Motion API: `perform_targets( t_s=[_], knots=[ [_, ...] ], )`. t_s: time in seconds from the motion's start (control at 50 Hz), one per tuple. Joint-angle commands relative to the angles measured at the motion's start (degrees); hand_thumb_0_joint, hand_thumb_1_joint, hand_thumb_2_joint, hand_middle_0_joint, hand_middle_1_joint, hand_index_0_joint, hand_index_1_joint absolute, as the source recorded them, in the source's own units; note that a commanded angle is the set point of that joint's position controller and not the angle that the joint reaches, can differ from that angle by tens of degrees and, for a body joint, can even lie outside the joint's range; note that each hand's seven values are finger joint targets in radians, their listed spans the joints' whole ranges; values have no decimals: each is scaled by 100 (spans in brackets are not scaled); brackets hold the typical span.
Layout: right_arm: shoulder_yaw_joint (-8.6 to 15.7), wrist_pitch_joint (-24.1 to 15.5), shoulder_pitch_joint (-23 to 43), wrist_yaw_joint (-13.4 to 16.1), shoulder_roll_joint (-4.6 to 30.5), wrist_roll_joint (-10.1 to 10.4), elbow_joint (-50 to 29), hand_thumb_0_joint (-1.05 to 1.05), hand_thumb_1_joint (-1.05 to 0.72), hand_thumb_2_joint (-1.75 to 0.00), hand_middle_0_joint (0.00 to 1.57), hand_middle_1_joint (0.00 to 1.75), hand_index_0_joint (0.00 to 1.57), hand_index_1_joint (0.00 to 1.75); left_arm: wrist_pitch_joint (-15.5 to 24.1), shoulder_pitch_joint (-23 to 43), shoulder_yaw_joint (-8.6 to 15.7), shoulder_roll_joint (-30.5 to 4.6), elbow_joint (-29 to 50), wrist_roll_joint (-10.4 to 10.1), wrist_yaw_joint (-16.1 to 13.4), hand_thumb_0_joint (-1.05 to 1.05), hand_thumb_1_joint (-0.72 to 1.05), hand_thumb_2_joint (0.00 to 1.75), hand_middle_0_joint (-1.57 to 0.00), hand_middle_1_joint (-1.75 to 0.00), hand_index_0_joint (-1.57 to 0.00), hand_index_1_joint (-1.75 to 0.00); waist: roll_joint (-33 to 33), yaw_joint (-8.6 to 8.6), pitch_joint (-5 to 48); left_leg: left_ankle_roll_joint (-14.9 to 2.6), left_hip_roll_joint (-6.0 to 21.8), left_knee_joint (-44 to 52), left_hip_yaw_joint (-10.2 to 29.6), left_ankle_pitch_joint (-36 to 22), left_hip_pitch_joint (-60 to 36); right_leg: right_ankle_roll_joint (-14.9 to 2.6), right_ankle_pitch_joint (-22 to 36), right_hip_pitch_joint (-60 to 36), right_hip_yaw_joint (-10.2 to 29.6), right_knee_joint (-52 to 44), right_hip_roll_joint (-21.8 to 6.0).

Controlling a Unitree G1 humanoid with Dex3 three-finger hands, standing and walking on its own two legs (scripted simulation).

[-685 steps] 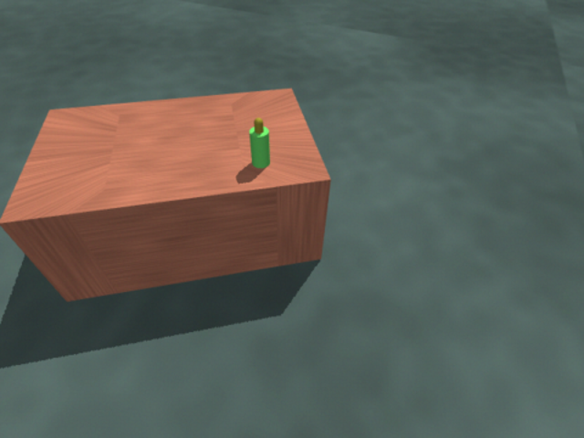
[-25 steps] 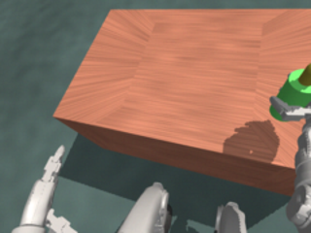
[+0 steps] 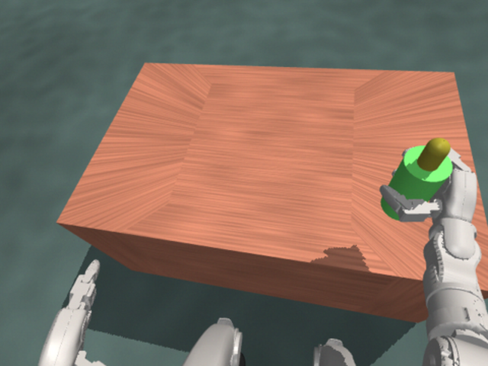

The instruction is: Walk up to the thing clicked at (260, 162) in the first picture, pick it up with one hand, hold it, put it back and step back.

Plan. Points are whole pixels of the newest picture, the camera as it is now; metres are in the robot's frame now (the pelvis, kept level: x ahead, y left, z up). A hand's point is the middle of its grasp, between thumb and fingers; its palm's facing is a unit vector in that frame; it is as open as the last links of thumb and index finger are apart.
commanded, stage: lift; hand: right
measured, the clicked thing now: (417, 178) +0.44 -0.20 +0.03
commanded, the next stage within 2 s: hold in 1.06 s
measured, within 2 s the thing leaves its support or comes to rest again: neither
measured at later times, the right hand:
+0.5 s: hand (419, 196) +0.38 -0.18 +0.07, palm faces +0.19 +0.98 +0.01, open 9.1 cm
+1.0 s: hand (429, 203) +0.36 -0.18 +0.10, palm faces +0.18 +0.98 +0.01, open 9.2 cm
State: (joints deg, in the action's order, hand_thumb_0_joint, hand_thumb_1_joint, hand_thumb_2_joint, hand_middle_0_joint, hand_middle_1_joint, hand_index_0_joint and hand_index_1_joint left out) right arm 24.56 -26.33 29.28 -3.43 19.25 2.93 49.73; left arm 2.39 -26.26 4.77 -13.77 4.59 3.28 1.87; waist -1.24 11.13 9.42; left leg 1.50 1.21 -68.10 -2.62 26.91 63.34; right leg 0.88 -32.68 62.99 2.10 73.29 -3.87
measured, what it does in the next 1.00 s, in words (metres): rises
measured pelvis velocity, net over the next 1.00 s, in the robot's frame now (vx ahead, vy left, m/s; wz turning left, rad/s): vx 0.01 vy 0.00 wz -0.02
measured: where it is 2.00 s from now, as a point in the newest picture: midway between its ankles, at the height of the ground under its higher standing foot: outside the picture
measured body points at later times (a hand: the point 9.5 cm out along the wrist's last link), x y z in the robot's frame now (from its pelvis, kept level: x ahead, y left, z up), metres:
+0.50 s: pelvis +0.01 +0.01 +0.04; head +0.08 -0.02 +0.49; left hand +0.16 +0.27 +0.02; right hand +0.37 -0.23 +0.08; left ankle +0.05 +0.14 -0.63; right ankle +0.01 -0.12 -0.63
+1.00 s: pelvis +0.01 +0.00 +0.06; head +0.06 -0.01 +0.51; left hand +0.17 +0.26 +0.03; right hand +0.34 -0.23 +0.11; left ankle +0.05 +0.14 -0.63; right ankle +0.01 -0.12 -0.63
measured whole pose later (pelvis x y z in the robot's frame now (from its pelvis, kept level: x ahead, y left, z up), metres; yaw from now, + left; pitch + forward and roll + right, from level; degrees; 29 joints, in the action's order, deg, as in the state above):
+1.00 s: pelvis +0.01 +0.00 +0.06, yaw -1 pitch +10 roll +1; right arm 12.3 -19.6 9.7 -0.3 9.6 7.0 26.6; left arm 0.7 -22.6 5.2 -11.2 -10.8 -0.2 -1.4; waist -1.2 3.4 5.3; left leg 1.8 2.4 -52.0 -0.9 22.1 39.9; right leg 0.7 -26.3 38.0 -0.5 54.2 -2.3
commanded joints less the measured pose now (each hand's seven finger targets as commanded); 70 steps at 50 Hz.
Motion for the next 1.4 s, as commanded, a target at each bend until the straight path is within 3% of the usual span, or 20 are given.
perform_targets(
  t_s=[0.0, 0.04, 0.08, 0.1, 0.2, 0.34, 0.38, 0.52, 0.56, 0.58, 0.62, 0.66, 0.72, 0.78, 0.98, 1.12, 1.2, 1.26, 1.3, 1.38],
  knots=[
    [-236, -383, 1780, 88, 700, 144, -1678, 0, -31, -130, 132, 143, 135, 143, 258, -219, 730, -945, 809, -51, -164, 0, -57, 6, -4, -4, -3, -5, 853, -76, 2395, -242, -252, 881, -33, -1641, -1874, -79, 1950, -2001, -48, -1359, 288],
    [-189, -358, 1693, 119, 793, 157, -1956, 0, -32, -131, 133, 144, 136, 144, 252, -48, 628, -872, 700, -96, -184, 0, -57, 6, -4, -4, -3, -5, 847, -294, 2345, -238, -227, 955, 3, -1658, -2044, -72, 1967, -2054, -78, -1490, 299],
    [-398, -286, 1363, 114, 453, 177, -1803, 0, -31, -130, 132, 144, 135, 144, 223, -148, 579, -793, 620, -108, -186, 0, -56, 6, -4, -4, -3, -5, 668, -256, 2075, -220, -232, 1087, -13, -1543, -2077, -84, 1791, -2059, -89, -1645, 312],
    [-227, -331, 1755, 147, 818, 215, -2457, 0, -30, -131, 132, 144, 135, 144, 213, -116, 813, -1014, 600, -131, -229, 0, -56, 5, -4, -4, -4, -4, 755, -303, 2238, -218, -211, 1160, 19, -1481, -2169, -83, 1684, -2214, -99, -1694, 306],
    [-598, -190, 1101, 128, 239, 267, -2244, 0, -27, -130, 131, 144, 134, 144, 258, 38, 472, -652, 312, -160, -241, 0, -55, 5, -4, -4, -4, -4, 558, -410, 1827, -190, -179, 1399, 44, -1347, -2275, -97, 1521, -2307, -157, -1900, 318],
    [-462, -132, 1012, 257, 472, 359, -3198, 0, -26, -131, 131, 144, 135, 144, 255, 138, 823, -962, 142, -226, -352, 0, -55, 4, -4, -4, -4, -4, 326, -514, 1998, -134, -119, 1703, 153, -1525, -2867, -144, 1592, -2552, -226, -2042, 352],
    [-725, -86, 617, 260, 31, 381, -3069, 0, -24, -130, 131, 144, 135, 144, 237, 133, 654, -734, -51, -245, -347, 0, -55, 5, -4, -4, -3, -4, 243, -525, 1705, -135, -119, 1712, 118, -1625, -2831, -139, 1727, -2568, -223, -2132, 348],
    [-951, -8, 169, 282, -172, 385, -3209, 0, -21, -131, 130, 144, 134, 144, 227, 281, 432, -537, -178, -262, -368, 0, -55, 5, -4, -4, -4, -4, 348, -638, 1393, -143, -100, 1931, 147, -1359, -2912, -119, 1477, -2722, -275, -2392, 346],
    [-857, 15, 153, 308, -37, 382, -3319, 0, -22, -131, 130, 145, 135, 145, 219, 182, 667, -743, -352, -265, -405, 0, -55, 4, -4, -4, -4, -4, 245, -632, 1538, -133, -100, 1941, 99, -1452, -2984, -121, 1570, -2877, -243, -2440, 331],
    [-765, 8, 231, 321, 125, 399, -3624, 0, -23, -132, 132, 146, 136, 146, 197, 112, 517, -605, -444, -269, -391, 0, -55, 4, -4, -4, -4, -4, 444, -736, 1447, -145, -96, 1947, 104, -1509, -2982, -100, 1654, -2863, -268, -2472, 343],
    [-965, 72, -54, 286, -194, 428, -3432, 0, -19, -132, 130, 146, 135, 146, 207, 191, 739, -760, -432, -289, -417, 0, -55, 5, -4, -4, -3, -4, 315, -605, 1563, -135, -96, 1887, 76, -1868, -3029, -96, 2062, -3060, -238, -2443, 326],
    [-888, 68, 245, 321, 1, 421, -3876, 0, -20, -133, 131, 147, 135, 147, 204, 340, 737, -818, -258, -295, -433, 0, -56, 5, -4, -4, -3, -4, 365, -662, 1899, -137, -89, 1883, 81, -2145, -3202, -76, 2454, -3343, -228, -2434, 311],
    [-1091, 133, -126, 304, -362, 461, -3490, 0, -21, -132, 130, 146, 135, 146, 194, 430, 595, -635, -414, -318, -414, 0, -56, 5, -4, -4, -3, -5, 158, -678, 1325, -125, -78, 2030, 67, -1794, -3183, -105, 2000, -3065, -239, -2568, 318],
    [-1008, 98, 23, 332, -152, 455, -3800, 0, -20, -131, 129, 144, 134, 144, 188, 428, 341, -401, -482, -326, -397, 0, -56, 5, -4, -4, -4, -5, 276, -807, 1305, -125, -58, 2160, 115, -1618, -3328, -114, 1787, -3050, -288, -2656, 346],
    [-1032, 157, -51, 348, -162, 503, -4066, 0, -24, -132, 131, 145, 135, 145, 188, 431, 707, -755, -588, -345, -456, 0, -55, 4, -4, -5, -4, -5, 229, -699, 1331, -128, -81, 2262, 33, -1680, -3364, -70, 1921, -3505, -198, -2905, 281],
    [-1251, 229, -358, 316, -423, 542, -4000, 0, -23, -132, 129, 144, 134, 144, 211, 461, 365, -406, -967, -355, -415, 0, -55, 5, -4, -5, -4, -5, 287, -852, 1003, -125, -60, 2349, 38, -1737, -3460, -73, 2022, -3405, -245, -2986, 316],
    [-1168, 262, -461, 340, -248, 490, -3946, 0, -20, -133, 129, 145, 134, 145, 210, 624, 649, -692, -968, -344, -464, 0, -54, 4, -4, -5, -4, -5, 274, -830, 1129, -121, -59, 2408, 48, -1789, -3558, -80, 2044, -3522, -269, -3031, 322],
    [-1208, 272, -455, 318, -310, 536, -4018, 0, -21, -134, 130, 146, 135, 146, 237, 714, 470, -520, -991, -366, -447, 0, -54, 4, -4, -5, -4, -5, 262, -850, 1009, -114, -58, 2507, 51, -1710, -3609, -94, 1939, -3503, -279, -3089, 326],
    [-1140, 261, -252, 341, -156, 565, -4344, 0, -21, -134, 130, 146, 134, 146, 229, 723, 716, -759, -1130, -369, -480, 0, -54, 4, -4, -5, -5, -5, 233, -846, 1049, -108, -43, 2575, 68, -1653, -3686, -109, 1826, -3576, -295, -3135, 336],
    [-1299, 329, -628, 352, -387, 546, -4039, 0, -20, -135, 129, 146, 134, 146, 273, 856, 496, -553, -993, -405, -475, 0, -54, 4, -5, -5, -5, -5, 132, -855, 959, -103, -57, 2667, 55, -1693, -3804, -104, 1868, -3682, -299, -3232, 346]
  ],
)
